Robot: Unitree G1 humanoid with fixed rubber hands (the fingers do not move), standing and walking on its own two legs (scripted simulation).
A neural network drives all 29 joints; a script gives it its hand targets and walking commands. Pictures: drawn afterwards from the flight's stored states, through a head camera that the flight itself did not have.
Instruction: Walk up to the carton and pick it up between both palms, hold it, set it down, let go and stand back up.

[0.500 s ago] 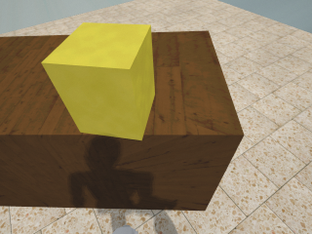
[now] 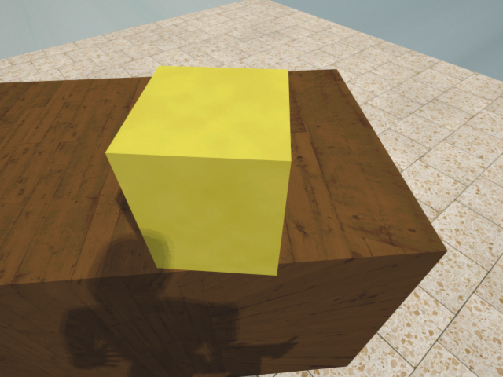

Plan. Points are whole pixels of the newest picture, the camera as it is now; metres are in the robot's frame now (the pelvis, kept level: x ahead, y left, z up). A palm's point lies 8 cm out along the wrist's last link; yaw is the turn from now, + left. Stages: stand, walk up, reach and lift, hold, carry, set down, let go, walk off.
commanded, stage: walk up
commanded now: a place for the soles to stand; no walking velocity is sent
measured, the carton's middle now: (219, 173) +0.41 +0.05 +0.13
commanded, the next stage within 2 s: reach and lift in 1.12 s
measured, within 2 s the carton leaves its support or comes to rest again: neither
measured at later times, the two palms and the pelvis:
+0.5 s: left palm out of the picture +0.11 +0.26 -0.10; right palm out of the picture +0.07 -0.26 -0.10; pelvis +0.01 +0.01 +0.01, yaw -5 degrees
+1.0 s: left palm out of the picture +0.14 +0.25 -0.09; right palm out of the picture +0.04 -0.27 -0.11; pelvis +0.02 +0.01 +0.01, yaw -7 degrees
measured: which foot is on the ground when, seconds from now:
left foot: down 0.00-1.00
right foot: down 0.00-1.00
